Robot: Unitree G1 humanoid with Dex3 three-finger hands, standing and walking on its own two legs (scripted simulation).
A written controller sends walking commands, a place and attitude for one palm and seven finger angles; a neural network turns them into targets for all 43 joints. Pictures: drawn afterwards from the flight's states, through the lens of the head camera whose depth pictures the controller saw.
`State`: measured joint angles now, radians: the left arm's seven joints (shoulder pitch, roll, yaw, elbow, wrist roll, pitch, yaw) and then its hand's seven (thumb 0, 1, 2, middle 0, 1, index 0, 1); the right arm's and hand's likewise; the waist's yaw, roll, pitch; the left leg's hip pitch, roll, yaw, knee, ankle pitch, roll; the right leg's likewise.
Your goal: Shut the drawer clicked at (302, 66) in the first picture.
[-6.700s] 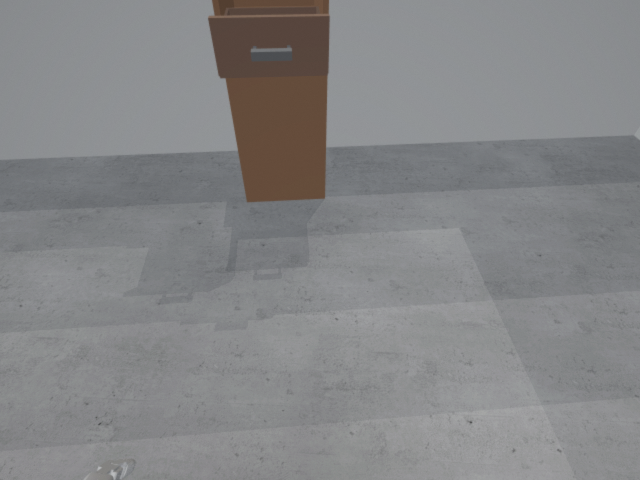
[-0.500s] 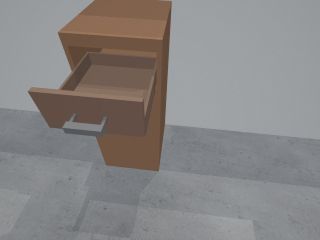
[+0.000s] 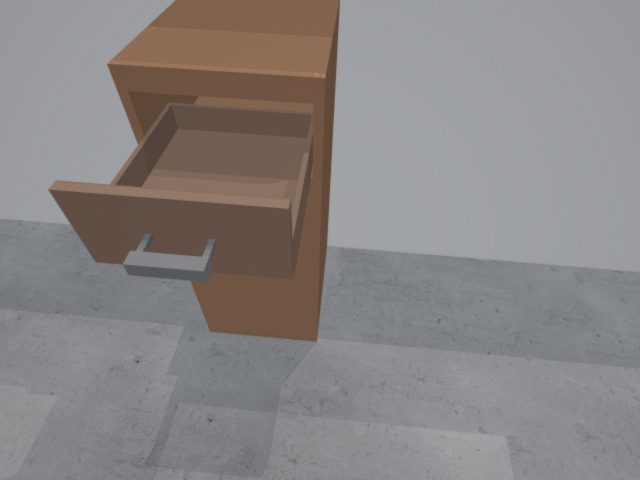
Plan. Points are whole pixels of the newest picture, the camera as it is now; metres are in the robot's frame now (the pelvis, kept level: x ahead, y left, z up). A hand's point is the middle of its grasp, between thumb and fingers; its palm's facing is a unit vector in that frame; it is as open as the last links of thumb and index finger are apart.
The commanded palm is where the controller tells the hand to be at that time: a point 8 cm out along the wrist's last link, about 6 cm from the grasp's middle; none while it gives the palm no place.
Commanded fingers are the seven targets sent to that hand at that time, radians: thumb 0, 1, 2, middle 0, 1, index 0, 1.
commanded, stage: come to a stop and stand still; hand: left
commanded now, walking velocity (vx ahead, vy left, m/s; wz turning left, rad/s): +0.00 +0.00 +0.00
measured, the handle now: (173, 254) +0.40 +0.24 +0.04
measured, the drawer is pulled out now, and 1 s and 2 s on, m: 0.27 0.27 0.27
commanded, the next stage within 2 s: look again from close up in 0.62 s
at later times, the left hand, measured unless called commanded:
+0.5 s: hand out of the picture +0.01 +0.17 -0.18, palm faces +0.05 -0.98 -0.17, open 7.4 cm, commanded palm none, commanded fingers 0.00 0.90 0.90 -0.20 -0.30 -0.20 -0.30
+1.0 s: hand out of the picture +0.03 +0.19 -0.17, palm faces +0.03 -0.97 -0.23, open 7.4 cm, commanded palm none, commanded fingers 0.00 0.90 0.90 -0.20 -0.30 -0.20 -0.30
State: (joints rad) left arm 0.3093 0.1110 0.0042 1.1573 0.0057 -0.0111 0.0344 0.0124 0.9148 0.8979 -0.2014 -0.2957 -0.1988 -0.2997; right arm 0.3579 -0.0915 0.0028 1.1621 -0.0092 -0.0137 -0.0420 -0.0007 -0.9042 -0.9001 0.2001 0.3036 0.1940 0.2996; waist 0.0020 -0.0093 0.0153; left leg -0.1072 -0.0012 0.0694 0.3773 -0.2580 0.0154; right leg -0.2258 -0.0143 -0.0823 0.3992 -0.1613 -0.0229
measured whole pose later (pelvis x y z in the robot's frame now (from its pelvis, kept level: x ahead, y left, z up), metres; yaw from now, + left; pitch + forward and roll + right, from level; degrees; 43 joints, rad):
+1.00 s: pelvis +0.02 +0.01 -0.01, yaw +1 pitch -2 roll +0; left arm 0.26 0.15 -0.02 1.12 0.00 -0.02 0.03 0.01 0.91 0.90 -0.20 -0.30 -0.20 -0.30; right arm 0.31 -0.17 0.03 1.08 -0.02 -0.02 -0.03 0.01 -0.92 -0.90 0.20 0.30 0.19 0.30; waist 0.00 0.05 0.02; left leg -0.09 -0.02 0.06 0.46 -0.33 0.03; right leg -0.22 -0.04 -0.09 0.51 -0.25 -0.01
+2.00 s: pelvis +0.06 +0.03 -0.02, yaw +1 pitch -2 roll +0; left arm 0.24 0.15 0.03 1.08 0.01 -0.01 0.04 0.01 0.92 0.90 -0.20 -0.30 -0.20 -0.30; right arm 0.33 -0.10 0.00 1.11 -0.01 -0.03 -0.04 0.00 -0.90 -0.90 0.20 0.30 0.19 0.30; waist 0.00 -0.01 0.07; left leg -0.20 0.01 0.08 0.58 -0.32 0.02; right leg -0.22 -0.05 -0.10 0.63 -0.37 0.00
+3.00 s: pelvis +0.04 +0.02 +0.00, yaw +0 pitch -2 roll +0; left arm 0.29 0.15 -0.02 1.10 0.00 -0.02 0.02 0.01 0.91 0.90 -0.20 -0.30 -0.20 -0.30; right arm 0.31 -0.14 0.03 1.13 -0.01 -0.01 -0.02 0.00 -0.91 -0.90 0.20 0.30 0.19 0.30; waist 0.00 0.00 0.04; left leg -0.16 0.01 0.09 0.44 -0.25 0.02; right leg -0.18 -0.04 -0.09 0.46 -0.24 -0.01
